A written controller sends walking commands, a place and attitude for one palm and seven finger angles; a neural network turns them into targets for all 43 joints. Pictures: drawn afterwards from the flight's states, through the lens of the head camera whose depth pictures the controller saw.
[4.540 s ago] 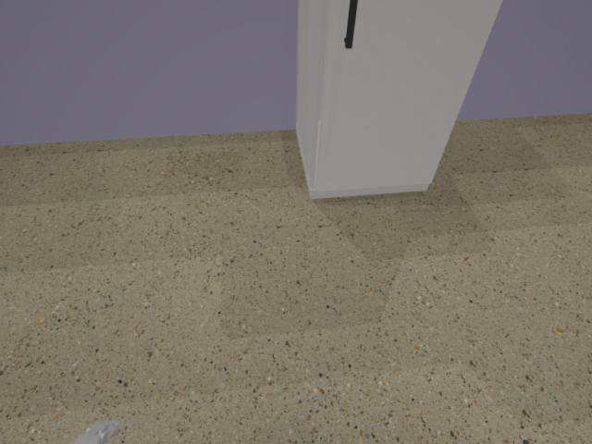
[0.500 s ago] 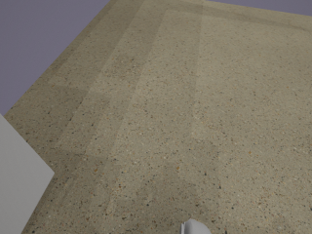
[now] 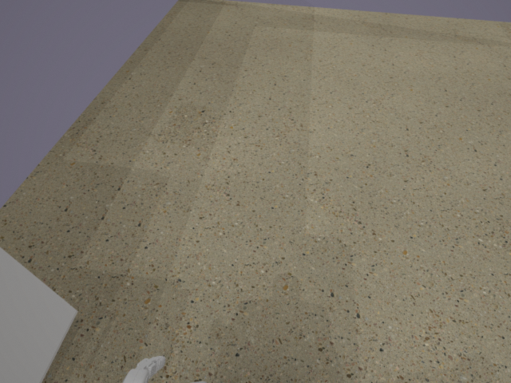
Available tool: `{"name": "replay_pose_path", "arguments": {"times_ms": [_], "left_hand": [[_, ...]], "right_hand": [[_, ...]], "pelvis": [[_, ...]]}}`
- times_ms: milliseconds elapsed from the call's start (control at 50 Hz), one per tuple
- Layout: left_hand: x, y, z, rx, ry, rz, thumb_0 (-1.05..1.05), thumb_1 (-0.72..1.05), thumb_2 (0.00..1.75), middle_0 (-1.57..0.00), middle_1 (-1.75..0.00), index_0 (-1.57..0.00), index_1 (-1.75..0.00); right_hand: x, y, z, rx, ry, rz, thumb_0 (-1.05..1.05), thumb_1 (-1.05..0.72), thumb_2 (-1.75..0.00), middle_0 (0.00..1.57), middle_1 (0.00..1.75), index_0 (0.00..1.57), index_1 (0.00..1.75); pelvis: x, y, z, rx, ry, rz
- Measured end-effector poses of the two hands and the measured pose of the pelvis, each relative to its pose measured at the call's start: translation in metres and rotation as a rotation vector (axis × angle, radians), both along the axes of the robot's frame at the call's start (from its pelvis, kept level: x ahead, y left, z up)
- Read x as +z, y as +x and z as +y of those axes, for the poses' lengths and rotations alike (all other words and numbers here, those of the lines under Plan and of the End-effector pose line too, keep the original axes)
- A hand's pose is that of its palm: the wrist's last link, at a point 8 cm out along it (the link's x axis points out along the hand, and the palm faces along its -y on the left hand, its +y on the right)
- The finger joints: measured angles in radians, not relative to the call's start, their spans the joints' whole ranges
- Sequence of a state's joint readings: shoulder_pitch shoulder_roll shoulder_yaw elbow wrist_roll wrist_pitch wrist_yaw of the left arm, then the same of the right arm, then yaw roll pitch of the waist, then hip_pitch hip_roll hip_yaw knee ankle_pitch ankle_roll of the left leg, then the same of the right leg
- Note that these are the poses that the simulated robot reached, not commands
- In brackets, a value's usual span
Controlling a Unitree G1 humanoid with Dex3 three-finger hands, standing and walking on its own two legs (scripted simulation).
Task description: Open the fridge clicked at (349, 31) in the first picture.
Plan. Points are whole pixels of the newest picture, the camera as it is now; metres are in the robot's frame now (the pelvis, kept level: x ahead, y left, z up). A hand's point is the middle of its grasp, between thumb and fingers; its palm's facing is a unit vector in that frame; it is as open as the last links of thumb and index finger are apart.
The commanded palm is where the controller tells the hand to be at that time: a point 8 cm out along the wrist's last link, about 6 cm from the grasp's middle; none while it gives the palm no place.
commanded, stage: turn to face it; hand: left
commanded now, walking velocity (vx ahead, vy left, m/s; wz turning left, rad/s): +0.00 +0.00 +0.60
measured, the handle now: out of the picture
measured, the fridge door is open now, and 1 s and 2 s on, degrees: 0 0 0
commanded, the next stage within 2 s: none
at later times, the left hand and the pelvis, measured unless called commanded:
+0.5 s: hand out of the picture +0.02 +0.26 -0.15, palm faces +0.29 -0.92 -0.26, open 7.4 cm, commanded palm none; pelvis -0.02 +0.02 +0.01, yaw +15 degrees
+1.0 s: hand out of the picture -0.09 +0.17 -0.15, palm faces +0.57 -0.78 -0.26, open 7.4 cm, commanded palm none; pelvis -0.03 -0.03 +0.01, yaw +36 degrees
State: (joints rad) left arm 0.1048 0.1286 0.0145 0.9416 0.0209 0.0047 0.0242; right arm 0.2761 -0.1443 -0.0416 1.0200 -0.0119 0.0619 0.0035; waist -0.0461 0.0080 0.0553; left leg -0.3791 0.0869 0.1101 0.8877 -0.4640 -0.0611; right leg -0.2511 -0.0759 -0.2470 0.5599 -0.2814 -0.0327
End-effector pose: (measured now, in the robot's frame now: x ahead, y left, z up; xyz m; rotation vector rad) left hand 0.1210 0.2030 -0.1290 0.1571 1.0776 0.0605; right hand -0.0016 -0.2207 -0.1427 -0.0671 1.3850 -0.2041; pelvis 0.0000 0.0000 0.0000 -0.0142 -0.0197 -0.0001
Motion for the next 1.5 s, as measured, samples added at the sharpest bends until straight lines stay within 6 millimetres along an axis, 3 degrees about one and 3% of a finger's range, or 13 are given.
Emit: {"name": "replay_pose_path", "arguments": {"times_ms": [140,260,380,500,640,700,860,980,1120,1180,1240,1340,1500], "left_hand": [[-0.032,-0.067,0.054,0.163,-0.008,0.141,0.01,0.90,0.90,-0.20,-0.30,-0.20,-0.30],[-0.014,-0.111,0.092,0.247,0.041,0.227,0.01,0.91,0.90,-0.20,-0.30,-0.19,-0.30],[0.000,-0.128,0.108,0.318,0.082,0.214,0.01,0.91,0.90,-0.20,-0.30,-0.19,-0.30],[0.008,-0.121,0.097,0.358,0.092,0.143,0.01,0.91,0.90,-0.20,-0.30,-0.19,-0.30],[0.020,-0.113,0.060,0.403,0.106,0.030,0.01,0.90,0.90,-0.20,-0.30,-0.19,-0.30],[0.023,-0.127,0.042,0.433,0.128,0.012,0.01,0.90,0.90,-0.20,-0.30,-0.20,-0.30],[0.028,-0.184,0.011,0.560,0.111,0.087,0.01,0.90,0.90,-0.20,-0.30,-0.20,-0.30],[0.015,-0.235,0.000,0.666,0.069,0.157,0.01,0.90,0.90,-0.20,-0.30,-0.20,-0.30],[-0.019,-0.311,0.010,0.809,0.005,0.266,0.01,0.90,0.90,-0.20,-0.30,-0.20,-0.30],[-0.019,-0.329,0.019,0.847,0.001,0.306,0.01,0.90,0.90,-0.20,-0.30,-0.20,-0.30],[-0.011,-0.330,0.031,0.876,0.009,0.277,0.01,0.90,0.90,-0.20,-0.30,-0.20,-0.30],[0.003,-0.316,0.051,0.908,0.044,0.173,0.01,0.90,0.90,-0.20,-0.30,-0.19,-0.30],[0.022,-0.278,0.061,0.940,0.108,0.044,0.01,0.90,0.90,-0.20,-0.30,-0.19,-0.30]], "right_hand": [[0.011,0.035,0.005,0.125,-0.096,-0.062,0.01,-0.92,-0.90,0.20,0.30,0.20,0.30],[0.029,0.052,0.011,0.196,-0.126,-0.072,0.01,-0.91,-0.90,0.20,0.30,0.20,0.30],[0.035,0.074,0.014,0.264,-0.117,-0.100,0.01,-0.91,-0.90,0.20,0.30,0.21,0.30],[0.030,0.093,0.007,0.326,-0.092,-0.129,0.01,-0.90,-0.90,0.20,0.30,0.21,0.30],[0.012,0.115,-0.017,0.397,-0.050,-0.142,0.01,-0.90,-0.90,0.20,0.30,0.21,0.30],[0.003,0.128,-0.028,0.427,-0.034,-0.147,0.01,-0.90,-0.90,0.20,0.30,0.21,0.30],[0.011,0.155,-0.030,0.552,-0.022,-0.129,0.01,-0.91,-0.90,0.20,0.30,0.20,0.30],[0.013,0.174,-0.001,0.675,-0.041,-0.099,0.01,-0.91,-0.90,0.20,0.30,0.20,0.30],[0.017,0.205,0.075,0.845,-0.051,-0.213,0.01,-0.91,-0.90,0.20,0.30,0.20,0.30],[0.027,0.207,0.099,0.885,-0.045,-0.258,0.01,-0.91,-0.90,0.20,0.30,0.20,0.30],[0.035,0.203,0.111,0.912,-0.049,-0.262,0.01,-0.91,-0.90,0.20,0.30,0.20,0.30],[0.036,0.197,0.121,0.952,-0.039,-0.233,0.01,-0.90,-0.90,0.20,0.30,0.21,0.30],[0.021,0.196,0.109,0.982,-0.012,-0.167,0.01,-0.90,-0.90,0.20,0.30,0.21,0.30]], "pelvis": [[-0.011,-0.008,0.026,0.084,-0.021,0.021],[0.006,-0.012,0.036,0.133,-0.032,0.046],[0.013,-0.013,0.035,0.196,-0.036,0.052],[0.012,-0.017,0.021,0.266,-0.027,0.048],[0.004,-0.022,-0.012,0.360,-0.004,0.045],[0.000,-0.023,-0.025,0.398,0.009,0.038],[0.010,-0.022,-0.037,0.525,0.035,0.022],[0.007,-0.027,-0.030,0.611,0.032,0.029],[-0.010,-0.043,-0.003,0.703,0.008,0.042],[-0.006,-0.048,0.004,0.723,-0.003,0.036],[0.002,-0.051,0.009,0.758,-0.021,0.031],[0.009,-0.051,0.012,0.816,-0.025,0.029],[0.008,-0.039,0.002,0.913,-0.011,0.029]]}}
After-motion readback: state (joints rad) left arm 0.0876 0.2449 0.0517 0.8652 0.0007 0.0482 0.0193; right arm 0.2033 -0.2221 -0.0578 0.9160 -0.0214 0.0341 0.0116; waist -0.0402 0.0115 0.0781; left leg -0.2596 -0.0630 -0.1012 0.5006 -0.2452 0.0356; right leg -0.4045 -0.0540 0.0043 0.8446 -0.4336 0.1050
